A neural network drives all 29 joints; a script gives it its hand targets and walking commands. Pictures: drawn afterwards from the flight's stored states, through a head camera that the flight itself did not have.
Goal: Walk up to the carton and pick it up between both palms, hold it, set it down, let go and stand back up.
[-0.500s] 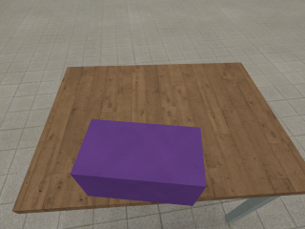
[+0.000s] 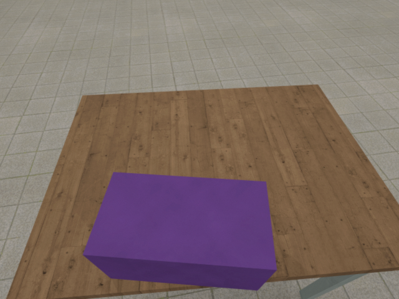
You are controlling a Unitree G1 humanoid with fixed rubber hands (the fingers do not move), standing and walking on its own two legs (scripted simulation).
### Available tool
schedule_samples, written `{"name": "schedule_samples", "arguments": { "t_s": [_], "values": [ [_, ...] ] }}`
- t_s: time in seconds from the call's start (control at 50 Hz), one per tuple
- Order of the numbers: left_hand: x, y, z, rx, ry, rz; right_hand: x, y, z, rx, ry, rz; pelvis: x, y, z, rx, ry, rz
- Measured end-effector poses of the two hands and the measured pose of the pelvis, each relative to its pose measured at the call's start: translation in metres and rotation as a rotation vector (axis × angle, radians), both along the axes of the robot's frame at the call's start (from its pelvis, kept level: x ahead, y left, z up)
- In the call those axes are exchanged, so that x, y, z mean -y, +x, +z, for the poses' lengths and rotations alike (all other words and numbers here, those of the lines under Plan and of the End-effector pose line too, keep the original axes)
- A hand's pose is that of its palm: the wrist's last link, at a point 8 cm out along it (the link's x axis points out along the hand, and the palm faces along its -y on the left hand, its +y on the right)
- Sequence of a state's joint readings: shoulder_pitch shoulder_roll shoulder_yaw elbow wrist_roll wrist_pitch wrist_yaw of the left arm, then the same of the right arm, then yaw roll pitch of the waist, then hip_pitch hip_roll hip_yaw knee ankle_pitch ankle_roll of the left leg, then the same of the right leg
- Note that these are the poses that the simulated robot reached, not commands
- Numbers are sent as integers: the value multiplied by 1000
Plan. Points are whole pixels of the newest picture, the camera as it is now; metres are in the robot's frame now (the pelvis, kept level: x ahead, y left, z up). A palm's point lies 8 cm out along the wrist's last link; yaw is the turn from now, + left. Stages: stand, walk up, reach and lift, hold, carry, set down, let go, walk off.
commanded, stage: walk up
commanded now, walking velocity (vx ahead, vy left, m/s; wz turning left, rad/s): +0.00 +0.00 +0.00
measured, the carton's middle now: (185, 231) +0.26 +0.05 -0.01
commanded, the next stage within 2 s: none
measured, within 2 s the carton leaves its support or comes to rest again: neither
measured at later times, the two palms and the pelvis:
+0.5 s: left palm out of the picture -0.02 +0.20 -0.15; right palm out of the picture +0.00 -0.21 -0.15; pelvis +0.02 +0.00 -0.01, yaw +0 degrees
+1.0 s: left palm out of the picture +0.02 +0.28 -0.15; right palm out of the picture +0.03 -0.21 -0.13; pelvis -0.04 +0.04 -0.01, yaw -1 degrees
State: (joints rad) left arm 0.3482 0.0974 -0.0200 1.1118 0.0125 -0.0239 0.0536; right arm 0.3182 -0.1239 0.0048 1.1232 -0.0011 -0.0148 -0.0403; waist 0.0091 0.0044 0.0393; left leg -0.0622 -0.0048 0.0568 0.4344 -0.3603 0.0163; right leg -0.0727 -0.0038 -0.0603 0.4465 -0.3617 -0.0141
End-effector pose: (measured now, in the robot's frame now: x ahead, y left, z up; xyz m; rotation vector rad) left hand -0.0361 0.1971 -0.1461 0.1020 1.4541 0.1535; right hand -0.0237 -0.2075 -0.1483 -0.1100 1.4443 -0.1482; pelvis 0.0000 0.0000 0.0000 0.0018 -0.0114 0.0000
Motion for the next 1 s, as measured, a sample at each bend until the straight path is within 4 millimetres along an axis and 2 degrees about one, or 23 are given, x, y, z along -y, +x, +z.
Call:
{"name": "schedule_samples", "arguments": {
  "t_s": [0.34, 0.52, 0.62, 0.68, 0.8, 0.88, 1.0],
  "values": [
    [0, 7, -2, -20, 9, 14, 7, 18, -1, -14, -20, 5, 2, 18, -4, -8, -6, 4],
    [-5, 13, -3, -16, 21, 25, 7, 24, -3, -14, -26, 12, 1, 20, -5, -7, -6, 3],
    [-23, 19, -1, 6, 63, 25, 18, 30, 0, 10, -68, 11, 0, 9, -5, -8, -1, 3],
    [-38, 17, -6, 20, 95, 19, 24, 39, -4, 25, -95, 26, -4, 4, -12, -19, 12, 16],
    [-68, 7, -25, -8, 95, 23, 12, 70, -4, 124, -124, 73, -23, -7, -24, 9, -17, 36],
    [-80, 21, -26, 16, 77, 25, 3, 69, 5, 180, -130, 65, -32, -15, -20, 13, -12, -1],
    [-84, 60, -7, 139, 75, -34, 1, 50, 17, 197, -135, 54, -36, -36, -7, 4, -8, -21]
  ]
}}
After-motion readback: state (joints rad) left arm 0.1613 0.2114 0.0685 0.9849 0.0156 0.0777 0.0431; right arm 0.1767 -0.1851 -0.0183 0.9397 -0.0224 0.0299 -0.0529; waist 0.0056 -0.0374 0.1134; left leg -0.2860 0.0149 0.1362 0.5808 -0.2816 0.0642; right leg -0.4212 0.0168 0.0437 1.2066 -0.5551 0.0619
